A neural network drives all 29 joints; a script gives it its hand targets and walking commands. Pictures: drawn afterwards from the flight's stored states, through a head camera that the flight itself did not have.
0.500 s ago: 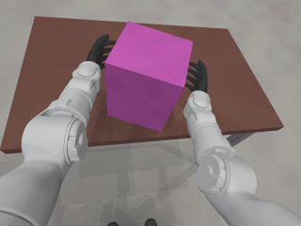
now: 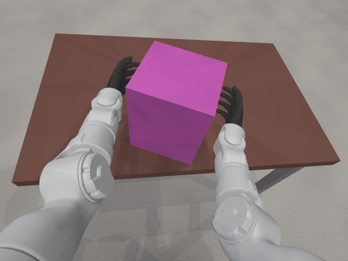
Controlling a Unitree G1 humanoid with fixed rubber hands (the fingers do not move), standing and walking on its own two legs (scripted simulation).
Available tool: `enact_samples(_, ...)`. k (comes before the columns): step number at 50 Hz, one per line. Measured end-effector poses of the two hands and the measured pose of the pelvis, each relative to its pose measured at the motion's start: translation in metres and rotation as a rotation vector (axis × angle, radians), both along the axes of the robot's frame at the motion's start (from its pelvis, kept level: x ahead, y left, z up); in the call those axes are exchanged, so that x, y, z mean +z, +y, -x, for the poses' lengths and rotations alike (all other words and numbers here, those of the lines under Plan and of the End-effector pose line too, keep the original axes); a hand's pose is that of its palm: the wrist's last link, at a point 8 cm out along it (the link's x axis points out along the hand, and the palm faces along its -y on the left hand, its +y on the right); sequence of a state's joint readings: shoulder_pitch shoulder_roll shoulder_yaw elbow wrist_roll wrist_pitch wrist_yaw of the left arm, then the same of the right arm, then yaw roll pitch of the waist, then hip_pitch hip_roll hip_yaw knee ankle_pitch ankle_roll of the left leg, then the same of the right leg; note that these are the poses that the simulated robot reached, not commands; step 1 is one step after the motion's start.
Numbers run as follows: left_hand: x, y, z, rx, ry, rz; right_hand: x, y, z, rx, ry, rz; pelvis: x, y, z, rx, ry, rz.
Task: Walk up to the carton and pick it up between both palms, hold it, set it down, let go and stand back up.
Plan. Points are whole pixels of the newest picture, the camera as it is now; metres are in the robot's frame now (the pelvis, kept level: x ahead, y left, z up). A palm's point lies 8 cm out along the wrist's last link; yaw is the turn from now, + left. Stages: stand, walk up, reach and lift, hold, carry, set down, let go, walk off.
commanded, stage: reach and lift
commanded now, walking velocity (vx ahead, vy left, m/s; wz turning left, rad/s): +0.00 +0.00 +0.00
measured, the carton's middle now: (174, 107) +0.47 -0.04 +0.02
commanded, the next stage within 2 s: none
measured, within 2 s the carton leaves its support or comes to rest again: leaves its support in 1.32 s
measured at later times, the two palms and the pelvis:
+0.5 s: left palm (116, 90) +0.47 +0.10 +0.08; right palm (231, 122) +0.39 -0.16 +0.07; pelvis +0.01 -0.01 +0.00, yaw +0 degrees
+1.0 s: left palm (117, 90) +0.47 +0.10 +0.08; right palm (229, 124) +0.39 -0.16 +0.06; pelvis +0.00 +0.00 +0.00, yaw -1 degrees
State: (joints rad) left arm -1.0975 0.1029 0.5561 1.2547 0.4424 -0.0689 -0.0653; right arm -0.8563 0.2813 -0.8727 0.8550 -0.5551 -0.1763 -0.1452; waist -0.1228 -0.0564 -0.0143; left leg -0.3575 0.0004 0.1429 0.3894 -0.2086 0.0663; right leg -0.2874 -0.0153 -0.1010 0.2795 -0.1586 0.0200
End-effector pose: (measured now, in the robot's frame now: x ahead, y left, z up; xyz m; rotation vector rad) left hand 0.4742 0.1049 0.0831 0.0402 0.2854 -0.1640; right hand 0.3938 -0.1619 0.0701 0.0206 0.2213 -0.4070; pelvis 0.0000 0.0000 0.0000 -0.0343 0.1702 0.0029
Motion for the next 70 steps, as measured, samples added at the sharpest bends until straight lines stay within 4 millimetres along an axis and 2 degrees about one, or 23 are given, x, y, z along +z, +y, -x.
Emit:
enact_samples(6, 0.000, -0.001, -0.001, 0.007, -0.003, 0.007, -0.001, -0.001, -0.002, 0.008, -0.013, -0.002, 0.001, -0.010, -0.006, 0.005, -0.018, -0.003)
enact_samples(15, -0.003, -0.001, 0.002, 0.026, -0.014, 0.026, -0.002, 0.001, 0.001, -0.002, -0.028, 0.002, 0.001, -0.017, -0.006, 0.012, -0.032, -0.009)
enact_samples(48, -0.001, -0.001, 0.002, 0.017, -0.026, -0.011, -0.005, 0.005, 0.003, -0.048, -0.060, -0.004, 0.002, -0.003, -0.005, -0.008, -0.002, 0.003)
enact_samples(63, 0.003, 0.002, 0.015, 0.042, -0.076, -0.054, -0.005, 0.004, 0.007, -0.005, -0.101, -0.011, 0.002, -0.018, 0.007, 0.002, 0.026, 0.000)
enact_samples(70, 0.009, -0.004, 0.020, 0.036, -0.078, -0.049, 0.000, 0.001, 0.014, -0.032, -0.101, -0.031, 0.003, -0.024, 0.012, 0.008, 0.028, -0.004)
